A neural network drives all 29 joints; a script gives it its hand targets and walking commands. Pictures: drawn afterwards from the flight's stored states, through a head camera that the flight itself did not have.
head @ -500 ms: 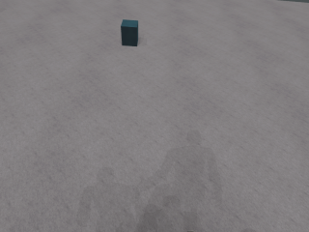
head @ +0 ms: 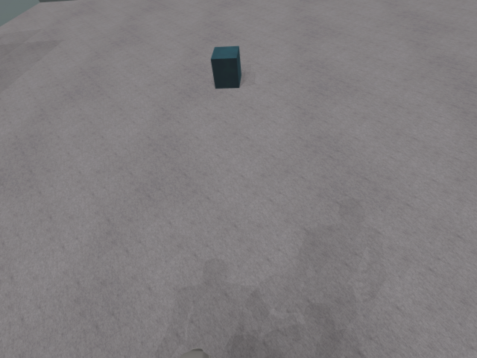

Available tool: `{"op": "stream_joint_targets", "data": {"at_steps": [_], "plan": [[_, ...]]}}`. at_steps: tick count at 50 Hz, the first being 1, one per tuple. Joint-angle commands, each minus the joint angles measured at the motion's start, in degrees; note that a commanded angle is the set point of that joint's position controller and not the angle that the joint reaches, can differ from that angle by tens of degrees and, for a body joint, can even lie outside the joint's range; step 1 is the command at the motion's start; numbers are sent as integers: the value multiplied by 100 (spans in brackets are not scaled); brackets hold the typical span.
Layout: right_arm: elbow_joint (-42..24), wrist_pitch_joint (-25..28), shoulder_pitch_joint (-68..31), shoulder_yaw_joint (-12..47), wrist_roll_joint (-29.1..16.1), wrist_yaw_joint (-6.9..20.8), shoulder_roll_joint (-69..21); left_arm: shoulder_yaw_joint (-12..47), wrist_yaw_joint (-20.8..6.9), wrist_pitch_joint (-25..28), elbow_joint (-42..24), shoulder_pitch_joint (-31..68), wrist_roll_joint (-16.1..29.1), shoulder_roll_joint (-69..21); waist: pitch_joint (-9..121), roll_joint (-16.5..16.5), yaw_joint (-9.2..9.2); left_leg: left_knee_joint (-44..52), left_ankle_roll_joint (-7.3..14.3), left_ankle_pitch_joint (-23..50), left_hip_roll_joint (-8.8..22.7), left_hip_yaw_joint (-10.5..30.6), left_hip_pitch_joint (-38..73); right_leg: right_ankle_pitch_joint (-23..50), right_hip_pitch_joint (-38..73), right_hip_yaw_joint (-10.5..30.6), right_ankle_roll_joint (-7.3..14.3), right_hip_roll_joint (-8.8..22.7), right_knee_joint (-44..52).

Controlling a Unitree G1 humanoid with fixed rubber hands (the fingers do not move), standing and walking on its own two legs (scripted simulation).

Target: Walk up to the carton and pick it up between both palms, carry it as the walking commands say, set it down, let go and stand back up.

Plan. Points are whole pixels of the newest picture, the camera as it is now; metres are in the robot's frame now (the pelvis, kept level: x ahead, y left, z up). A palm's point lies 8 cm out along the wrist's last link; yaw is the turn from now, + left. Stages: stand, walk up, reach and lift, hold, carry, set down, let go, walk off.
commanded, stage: walk up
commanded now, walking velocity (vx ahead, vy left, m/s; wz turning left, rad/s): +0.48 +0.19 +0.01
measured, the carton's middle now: (227, 67) +2.34 +0.25 -0.66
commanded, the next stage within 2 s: none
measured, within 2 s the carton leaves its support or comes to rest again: neither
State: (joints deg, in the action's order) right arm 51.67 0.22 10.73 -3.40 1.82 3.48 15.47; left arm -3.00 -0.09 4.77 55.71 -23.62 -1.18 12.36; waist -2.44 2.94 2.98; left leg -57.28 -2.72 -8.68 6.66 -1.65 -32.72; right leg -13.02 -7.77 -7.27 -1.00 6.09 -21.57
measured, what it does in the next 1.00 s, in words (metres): walks ahead: left foot, then right foot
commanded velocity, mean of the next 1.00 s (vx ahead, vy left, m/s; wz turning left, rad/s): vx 0.49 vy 0.04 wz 0.01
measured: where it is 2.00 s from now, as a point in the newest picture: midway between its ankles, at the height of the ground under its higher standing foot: (244, 226)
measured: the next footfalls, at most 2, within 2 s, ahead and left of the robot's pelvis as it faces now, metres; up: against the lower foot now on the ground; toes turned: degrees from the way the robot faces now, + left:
left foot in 0.22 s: +0.23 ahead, +0.20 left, +0.00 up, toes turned +8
right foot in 0.74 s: +0.45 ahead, -0.09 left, +0.00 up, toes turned -10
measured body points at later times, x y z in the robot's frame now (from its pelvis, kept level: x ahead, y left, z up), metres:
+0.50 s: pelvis +0.21 +0.09 +0.00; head +0.23 +0.12 +0.45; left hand +0.32 +0.33 -0.15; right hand +0.16 -0.18 -0.12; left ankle +0.19 +0.19 -0.75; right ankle +0.28 -0.08 -0.67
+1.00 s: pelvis +0.43 +0.03 +0.00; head +0.45 -0.01 +0.45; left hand +0.39 +0.30 -0.12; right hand +0.52 -0.22 -0.16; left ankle +0.47 +0.21 -0.66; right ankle +0.41 -0.08 -0.75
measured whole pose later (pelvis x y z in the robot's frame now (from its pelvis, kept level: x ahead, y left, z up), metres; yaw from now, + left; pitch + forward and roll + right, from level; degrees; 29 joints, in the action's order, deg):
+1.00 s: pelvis +0.43 +0.03 +0.00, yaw +0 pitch -1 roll +2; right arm 53.8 0.4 11.5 -3.9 1.9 3.2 15.5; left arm -3.3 -0.1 4.8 58.4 -23.2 -0.8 12.5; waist -2.3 2.9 2.8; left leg -60.5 -2.1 -7.3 6.5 -2.1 -32.4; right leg -12.6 -7.6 -8.2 -0.2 5.8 -21.0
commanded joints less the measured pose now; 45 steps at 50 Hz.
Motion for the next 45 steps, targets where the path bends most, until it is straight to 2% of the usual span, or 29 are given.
{"op": "stream_joint_targets", "data": {"at_steps": [1, 6, 7, 8, 9, 10, 11, 12, 13, 14, 15, 16, 17, 19, 21, 24, 29, 30, 32, 34, 35, 36, 37, 38, 39, 41, 42, 43, 45], "plan": [[-299, -2, -260, 82, -25, 119, -110, -151, 39, 58, -258, -117, 4, 897, -439, -1319, -50, 1063, -86, 345, 58, -117, 58, 1243, -293, 640, 501, 1173, 1179], [-423, 58, -921, 107, -71, 176, -29, -238, 61, -16, -138, -222, -5, 1175, -506, -1589, 94, 2429, -12, 232, -98, -347, 699, 742, -46, 531, 416, 1245, 1295], [-383, 108, -902, 92, -63, 140, 35, -214, 17, -27, -138, -141, 3, 1159, -373, -1757, 65, 2590, 45, 32, -149, -417, 943, 519, -10, 443, 407, 1152, 1187], [-356, 191, -693, 101, -21, 107, 52, -163, -13, -56, -60, -99, 20, 1069, -165, -1782, -102, 2722, 98, 9, -174, -522, 1528, 198, -169, 225, 408, 952, 848], [-114, 254, -109, 21, 11, 39, 230, -135, -36, -78, -36, -92, 13, 995, 102, -1223, -363, 2889, 140, -4, -303, -752, 2356, 327, -484, 77, 378, 798, 69], [221, 320, 732, -93, 27, -63, 520, -86, -64, -89, -58, -195, -10, 862, 565, -378, -626, 2974, 222, -361, -418, -836, 3398, 568, -873, -80, 310, 509, -1182], [363, 375, 1642, -218, 89, -148, 1117, -36, -63, -70, -259, -144, -43, 619, 975, 1071, -989, 3631, 459, -1517, 776, 767, 4237, -1048, -1931, -116, 154, 66, -2963], [343, 319, 2097, -333, 67, -260, 1658, 31, -10, -66, -558, -106, -25, 258, 1360, 2070, -1199, 4637, 1087, -2561, 2047, 3095, 4775, -2131, -3349, 231, 139, -364, -4654], [253, 311, 1787, -263, -72, -261, 1486, -16, 8, -114, -401, -51, -119, 573, 1141, 1013, -1035, 4694, 1178, -2887, 2430, 3438, 4201, -1621, -3513, 880, 218, 26, -5182], [195, 380, 1333, -192, -73, -253, 1136, -20, -16, -126, -290, 138, -103, 640, 578, 309, -824, 4646, 1009, -2150, 2119, 2941, 3487, -1019, -3374, 1006, 216, 157, -5153], [151, 448, 936, -118, -60, -230, 784, -19, -55, -131, -223, 129, -44, 496, 236, 184, -553, 4627, 896, -1113, 1674, 2145, 2923, -506, -3013, 991, 159, 319, -4875], [114, 493, 634, -59, -53, -229, 495, -25, -95, -181, -119, -1, -18, 448, 77, 353, -306, 4668, 755, -606, 1318, 1525, 2556, -262, -2671, 941, 79, 384, -4606], [105, 529, 577, -23, -47, -236, 379, -22, -147, -255, -58, -66, -31, 448, 47, 586, -216, 4697, 670, -211, 1115, 1123, 2351, -84, -2423, 847, 6, 352, -4453], [143, 583, 755, -19, -42, -243, 353, -41, -229, -358, -79, 172, -30, 441, 68, 732, -223, 4666, 667, 425, 1003, 718, 2359, 166, -2334, 662, -61, 264, -4208], [222, 604, 1071, -25, -51, -267, 384, -59, -275, -424, -180, 674, -41, 374, -17, 665, -339, 4722, 732, 569, 1069, 638, 2555, 401, -2584, 561, -87, 262, -3925], [304, 583, 1442, -23, -60, -298, 394, -42, -333, -477, -363, 1425, -33, 255, -309, 595, -513, 4884, 757, 309, 1101, 528, 2734, 730, -2877, 474, -104, 281, -3184], [395, 556, 1728, -51, -46, -338, 484, 0, -401, -446, -628, 2333, -7, 188, -599, 611, -729, 5112, 796, -4, 1126, 298, 2756, 940, -2599, 240, -65, 170, -1823], [428, 552, 1751, -62, -54, -353, 512, -13, -404, -412, -696, 2443, -20, 221, -612, 662, -736, 5101, 788, 21, 1101, 198, 2731, 887, -2440, 193, -49, 145, -1621], [585, 476, 1759, -73, -80, -373, 472, -55, -385, -325, -796, 2513, -40, 287, -496, 1041, -645, 4936, 836, -122, 792, -123, 2625, 485, -1867, 49, -31, 47, -1393], [660, 427, 1829, -97, -101, -396, 559, -92, -293, -258, -789, 2349, -82, 362, -387, 568, -552, 4462, 840, -29, 835, -61, 2566, 246, -1405, -132, -64, -65, -1139], [678, 404, 1825, -99, -127, -404, 594, -124, -239, -211, -706, 1988, -96, 422, -209, 260, -371, 3939, 779, 153, 760, -78, 2339, 268, -782, -207, -83, -108, -869], [673, 390, 1798, -81, -137, -385, 555, -189, -156, -141, -488, 1299, -90, 580, 230, -175, -64, 2872, 687, 686, 480, -236, 2019, 143, 236, -216, -14, -143, -605], [564, 410, 1809, -11, -100, -371, 317, -299, -49, -54, -251, 272, -136, 1045, 939, -958, 336, 1322, 507, 49, 136, -413, 1161, -191, 1480, 781, 195, 636, -395], [295, 413, 1878, 63, -184, -378, -71, -457, 26, -63, -111, -695, -140, 1901, 1631, -2372, 598, -603, 317, -2288, -635, -388, -488, -253, 2443, 3651, 778, 2449, 406], [261, 331, 1746, -41, -102, -357, 153, -465, 48, -138, 49, -751, -4, 1884, 1671, -1375, 344, -1449, 338, -2170, -310, 399, -526, 75, 2006, 4210, 814, 2651, 716], [303, 319, 1423, -11, -19, -287, 59, -286, 49, -77, -81, 287, -40, 1122, 596, -932, 5, -1479, 247, -1078, 56, 506, -450, 829, 855, 2798, 735, 2005, 622], [314, 264, 1347, -39, -25, -237, 28, -227, 30, -33, -98, 633, 10, 844, 271, -1058, -198, -1341, 190, -649, 183, 470, -295, 992, 387, 2167, 606, 1640, 744], [333, 196, 1381, -44, -10, -182, 9, -192, 13, -9, -113, 789, 42, 660, 179, -1179, -297, -1208, 171, -407, 176, 421, -23, 1150, 78, 1692, 475, 1368, 818], [312, 84, 1218, -43, 22, -84, -38, -144, -24, 52, -67, 550, 63, 619, 82, -1270, -334, -1024, 157, -61, 105, 257, -7, 1752, 9, 1149, 415, 1225, 813]]}}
